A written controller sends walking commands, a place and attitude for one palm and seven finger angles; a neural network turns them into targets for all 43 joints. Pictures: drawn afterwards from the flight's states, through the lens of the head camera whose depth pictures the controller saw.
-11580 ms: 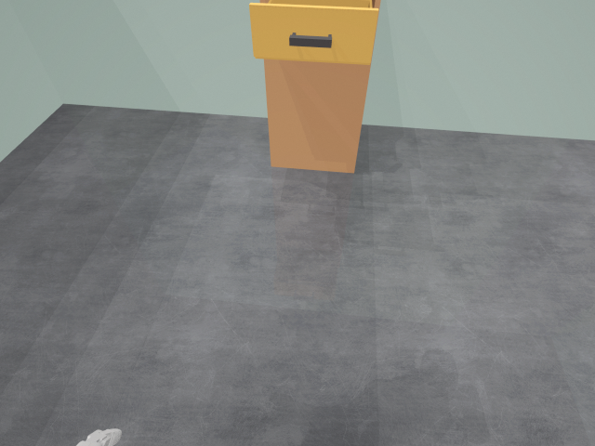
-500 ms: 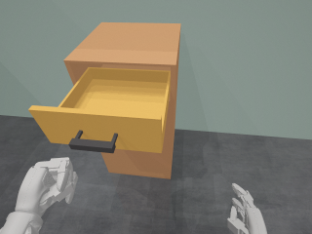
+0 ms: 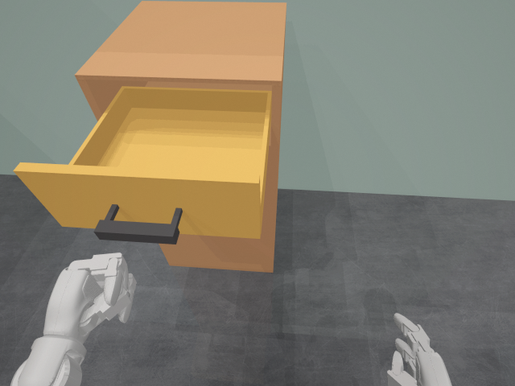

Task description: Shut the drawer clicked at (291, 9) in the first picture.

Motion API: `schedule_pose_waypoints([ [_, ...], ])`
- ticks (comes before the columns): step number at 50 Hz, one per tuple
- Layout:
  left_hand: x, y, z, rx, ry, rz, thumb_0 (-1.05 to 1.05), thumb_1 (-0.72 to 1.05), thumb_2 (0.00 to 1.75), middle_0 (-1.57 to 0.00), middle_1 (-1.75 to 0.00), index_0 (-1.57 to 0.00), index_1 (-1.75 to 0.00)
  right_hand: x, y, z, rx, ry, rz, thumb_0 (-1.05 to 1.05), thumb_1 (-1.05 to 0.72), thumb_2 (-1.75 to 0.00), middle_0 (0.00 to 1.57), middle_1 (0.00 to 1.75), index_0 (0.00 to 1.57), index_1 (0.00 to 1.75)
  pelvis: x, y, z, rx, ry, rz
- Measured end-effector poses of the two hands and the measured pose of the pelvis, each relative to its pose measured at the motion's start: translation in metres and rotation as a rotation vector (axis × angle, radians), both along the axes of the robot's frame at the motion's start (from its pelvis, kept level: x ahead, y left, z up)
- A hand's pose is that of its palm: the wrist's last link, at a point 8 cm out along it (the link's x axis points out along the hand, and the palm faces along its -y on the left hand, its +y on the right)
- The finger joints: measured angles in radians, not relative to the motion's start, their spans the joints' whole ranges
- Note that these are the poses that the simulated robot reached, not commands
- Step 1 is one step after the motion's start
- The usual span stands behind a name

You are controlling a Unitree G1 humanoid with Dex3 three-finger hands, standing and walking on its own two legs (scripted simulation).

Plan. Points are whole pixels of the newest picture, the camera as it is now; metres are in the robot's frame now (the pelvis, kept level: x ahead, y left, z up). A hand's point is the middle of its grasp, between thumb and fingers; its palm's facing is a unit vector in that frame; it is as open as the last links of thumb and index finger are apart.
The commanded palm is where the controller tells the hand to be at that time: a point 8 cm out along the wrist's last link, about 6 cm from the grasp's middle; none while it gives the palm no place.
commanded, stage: bring the fist close to the handle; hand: left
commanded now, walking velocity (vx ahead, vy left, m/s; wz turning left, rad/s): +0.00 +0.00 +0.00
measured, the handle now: (141, 221) +0.36 +0.23 +0.04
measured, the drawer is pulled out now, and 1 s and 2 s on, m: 0.28 0.28 0.18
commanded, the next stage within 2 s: push the drawer shut in 0.76 s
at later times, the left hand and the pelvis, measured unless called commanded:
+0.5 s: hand (151, 279) +0.26 +0.18 +0.03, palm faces -0.01 -1.00 -0.06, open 3.3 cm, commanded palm +0.24 +0.24 +0.04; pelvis -0.01 +0.01 -0.02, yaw +0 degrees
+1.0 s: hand (152, 276) +0.27 +0.18 +0.04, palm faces +0.00 -1.00 -0.06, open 3.3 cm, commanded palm +0.25 +0.24 +0.04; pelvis +0.00 +0.00 -0.02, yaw +0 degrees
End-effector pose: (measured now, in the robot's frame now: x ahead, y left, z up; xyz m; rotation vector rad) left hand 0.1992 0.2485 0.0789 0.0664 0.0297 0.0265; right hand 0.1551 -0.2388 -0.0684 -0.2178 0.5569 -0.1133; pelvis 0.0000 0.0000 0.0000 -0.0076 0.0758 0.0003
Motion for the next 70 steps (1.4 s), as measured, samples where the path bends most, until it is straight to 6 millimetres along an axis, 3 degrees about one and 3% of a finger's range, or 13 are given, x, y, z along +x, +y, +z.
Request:
schedule_pose_waypoints([
  [12,0.020,-0.013,-0.024,-0.013,0.004,-0.036,0.02,0.90,0.90,-1.40,-1.60,-1.40,-1.60,-0.002,0.019,-0.015,0.022,0.049,0.020,0.01,-0.90,-0.90,0.20,0.30,0.20,0.30,-0.005,0.009,-0.010,0.001,0.046,-0.001],
  [22,0.041,-0.010,-0.041,-0.012,0.006,-0.037,0.02,0.90,0.90,-1.40,-1.60,-1.40,-1.60,-0.012,0.016,-0.031,0.020,0.122,0.003,0.01,-0.90,-0.90,0.20,0.30,0.20,0.30,-0.008,0.009,-0.019,0.001,0.088,-0.005],
  [32,0.048,-0.012,-0.039,-0.012,-0.003,-0.039,0.02,0.90,0.90,-1.40,-1.60,-1.40,-1.60,-0.019,0.006,-0.034,0.014,0.155,-0.029,0.01,-0.90,-0.90,0.20,0.30,0.20,0.30,-0.006,0.007,-0.019,0.002,0.097,-0.008],
  [46,0.040,-0.012,-0.038,-0.005,-0.001,-0.022,0.02,0.90,0.90,-1.40,-1.60,-1.40,-1.60,-0.005,0.001,-0.031,0.018,0.132,-0.017,0.01,-0.90,-0.90,0.20,0.30,0.20,0.30,-0.003,0.000,-0.019,0.004,0.098,-0.002],
  [53,0.056,-0.011,-0.039,-0.006,-0.008,-0.026,0.02,0.90,0.90,-1.40,-1.60,-1.40,-1.60,-0.001,0.000,-0.035,0.014,0.137,-0.008,0.01,-0.90,-0.90,0.20,0.30,0.20,0.30,-0.005,-0.002,-0.021,0.003,0.100,0.005],
  [70,0.073,-0.007,-0.043,-0.008,-0.013,-0.023,-0.03,0.82,0.96,-1.40,-1.60,-1.40,-1.60,-0.026,-0.004,-0.048,-0.004,0.227,-0.008,0.01,-0.90,-0.90,0.20,0.30,0.20,0.30,-0.017,-0.004,-0.022,0.004,0.097,0.020],
])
